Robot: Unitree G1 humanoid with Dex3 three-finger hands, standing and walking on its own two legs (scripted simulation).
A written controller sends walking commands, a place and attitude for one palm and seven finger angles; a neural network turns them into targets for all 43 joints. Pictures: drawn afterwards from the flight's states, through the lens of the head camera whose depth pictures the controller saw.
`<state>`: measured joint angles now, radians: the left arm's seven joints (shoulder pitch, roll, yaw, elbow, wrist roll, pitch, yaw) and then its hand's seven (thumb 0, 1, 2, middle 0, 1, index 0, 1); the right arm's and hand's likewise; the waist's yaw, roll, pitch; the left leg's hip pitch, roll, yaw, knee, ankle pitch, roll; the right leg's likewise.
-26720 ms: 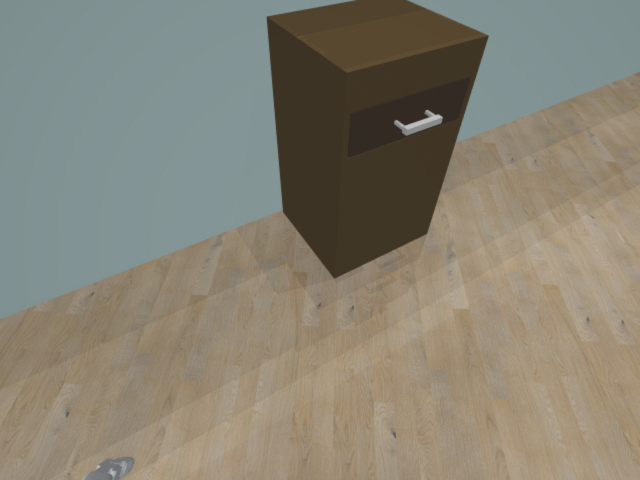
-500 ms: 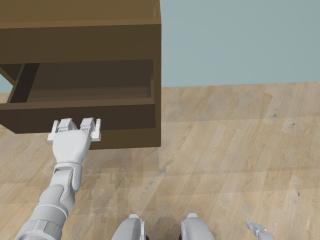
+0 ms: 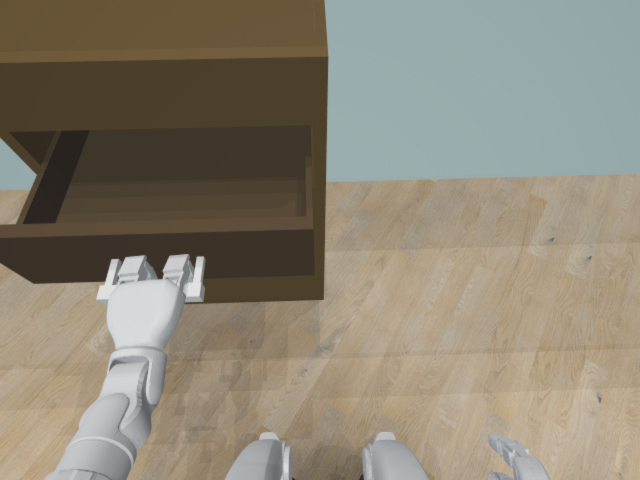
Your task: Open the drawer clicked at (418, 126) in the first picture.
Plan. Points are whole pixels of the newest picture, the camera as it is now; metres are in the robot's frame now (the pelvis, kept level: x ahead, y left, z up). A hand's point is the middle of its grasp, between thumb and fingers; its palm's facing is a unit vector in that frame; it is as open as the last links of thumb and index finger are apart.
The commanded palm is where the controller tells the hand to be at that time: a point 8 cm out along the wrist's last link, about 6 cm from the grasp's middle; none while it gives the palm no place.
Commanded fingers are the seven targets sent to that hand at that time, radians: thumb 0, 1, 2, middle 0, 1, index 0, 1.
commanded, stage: pull the drawer open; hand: left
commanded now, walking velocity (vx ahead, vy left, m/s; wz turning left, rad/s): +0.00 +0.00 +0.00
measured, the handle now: (155, 279) +0.37 +0.25 -0.04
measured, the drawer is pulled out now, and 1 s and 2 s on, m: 0.18 0.25 0.30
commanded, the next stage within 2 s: open the thumb to release the handle in 1.92 s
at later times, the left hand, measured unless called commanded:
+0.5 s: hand (161, 341) +0.29 +0.23 -0.06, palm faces -0.04 -0.04 -1.00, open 5.2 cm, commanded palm +0.25 +0.23 -0.02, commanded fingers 0.00 0.90 0.90 -0.40 -1.35 -0.40 -1.35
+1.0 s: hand (156, 371) +0.25 +0.22 -0.06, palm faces -0.04 -0.06 -1.00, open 5.3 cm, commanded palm +0.21 +0.23 -0.02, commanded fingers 0.00 0.90 0.90 -0.40 -1.35 -0.40 -1.35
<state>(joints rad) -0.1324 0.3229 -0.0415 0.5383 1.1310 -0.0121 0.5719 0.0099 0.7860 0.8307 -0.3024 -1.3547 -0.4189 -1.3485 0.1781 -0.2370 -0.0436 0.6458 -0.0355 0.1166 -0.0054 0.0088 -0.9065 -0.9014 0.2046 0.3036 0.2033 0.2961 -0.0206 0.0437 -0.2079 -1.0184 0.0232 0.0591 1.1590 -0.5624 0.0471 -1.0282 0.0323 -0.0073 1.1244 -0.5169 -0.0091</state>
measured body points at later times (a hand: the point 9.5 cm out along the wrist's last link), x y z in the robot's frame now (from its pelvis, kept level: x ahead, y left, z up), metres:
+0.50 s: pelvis +0.00 -0.01 +0.00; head +0.11 -0.02 +0.44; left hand +0.29 +0.23 -0.01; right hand +0.15 -0.26 -0.13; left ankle -0.01 +0.09 -0.65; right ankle +0.00 -0.12 -0.65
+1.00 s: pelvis +0.00 -0.01 +0.00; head +0.10 -0.03 +0.44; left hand +0.25 +0.22 -0.01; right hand +0.18 -0.26 -0.13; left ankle -0.01 +0.09 -0.65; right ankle +0.00 -0.12 -0.65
